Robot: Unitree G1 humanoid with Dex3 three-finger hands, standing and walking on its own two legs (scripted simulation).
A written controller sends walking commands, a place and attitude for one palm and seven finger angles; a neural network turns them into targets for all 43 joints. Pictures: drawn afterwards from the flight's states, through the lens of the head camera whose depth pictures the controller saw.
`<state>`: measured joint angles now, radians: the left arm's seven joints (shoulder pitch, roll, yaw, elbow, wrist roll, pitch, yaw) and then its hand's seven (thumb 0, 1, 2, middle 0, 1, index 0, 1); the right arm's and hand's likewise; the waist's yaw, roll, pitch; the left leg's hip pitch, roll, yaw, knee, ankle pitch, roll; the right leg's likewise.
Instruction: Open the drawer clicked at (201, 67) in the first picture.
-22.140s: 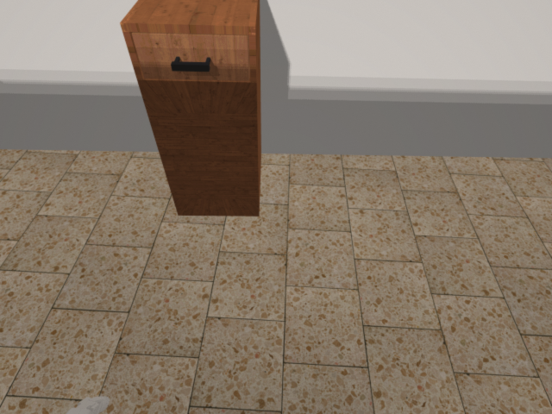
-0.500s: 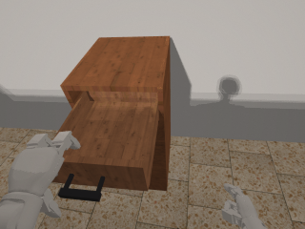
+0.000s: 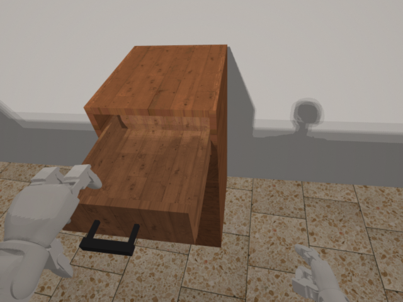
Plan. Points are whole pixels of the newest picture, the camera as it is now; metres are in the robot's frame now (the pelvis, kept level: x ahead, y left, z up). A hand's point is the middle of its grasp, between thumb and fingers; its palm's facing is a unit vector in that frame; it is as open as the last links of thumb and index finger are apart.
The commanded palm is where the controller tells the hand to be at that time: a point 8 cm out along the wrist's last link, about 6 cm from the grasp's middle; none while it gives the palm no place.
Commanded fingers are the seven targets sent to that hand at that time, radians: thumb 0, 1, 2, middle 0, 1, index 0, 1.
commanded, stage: draw the hand back to the body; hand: left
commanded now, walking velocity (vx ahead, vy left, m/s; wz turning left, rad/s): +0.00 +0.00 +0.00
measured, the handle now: (111, 236) +0.23 +0.25 -0.01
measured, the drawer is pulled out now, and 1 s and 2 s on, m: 0.30 0.30 0.30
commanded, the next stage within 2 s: step back with the hand held close in 1.36 s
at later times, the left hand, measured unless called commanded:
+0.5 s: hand (83, 208) +0.20 +0.23 +0.15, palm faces +0.32 -0.77 -0.56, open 13.7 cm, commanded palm +0.15 +0.27 +0.18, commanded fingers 0.00 -0.22 0.42 -0.28 -1.02 -0.28 -1.02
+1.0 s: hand (85, 197) +0.21 +0.23 +0.16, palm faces +0.38 -0.83 -0.40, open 10.0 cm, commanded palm +0.16 +0.27 +0.18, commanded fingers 0.00 0.65 0.80 -0.22 -0.46 -0.22 -0.46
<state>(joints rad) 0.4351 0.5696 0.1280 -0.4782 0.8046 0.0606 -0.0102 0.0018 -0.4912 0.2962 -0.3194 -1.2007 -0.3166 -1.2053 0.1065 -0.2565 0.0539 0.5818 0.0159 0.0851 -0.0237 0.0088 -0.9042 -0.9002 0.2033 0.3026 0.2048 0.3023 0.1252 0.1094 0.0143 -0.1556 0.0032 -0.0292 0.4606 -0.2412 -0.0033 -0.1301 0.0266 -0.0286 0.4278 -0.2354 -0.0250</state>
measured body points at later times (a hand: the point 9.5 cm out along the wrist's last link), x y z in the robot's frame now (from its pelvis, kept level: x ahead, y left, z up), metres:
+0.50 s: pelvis +0.01 +0.00 +0.00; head +0.01 -0.02 +0.45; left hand +0.18 +0.27 +0.18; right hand +0.22 -0.20 -0.08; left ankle +0.01 +0.12 -0.74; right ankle +0.00 -0.10 -0.74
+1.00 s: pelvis +0.03 -0.01 +0.00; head +0.02 -0.03 +0.45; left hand +0.19 +0.27 +0.18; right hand +0.22 -0.22 -0.08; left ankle +0.01 +0.12 -0.74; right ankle +0.00 -0.10 -0.74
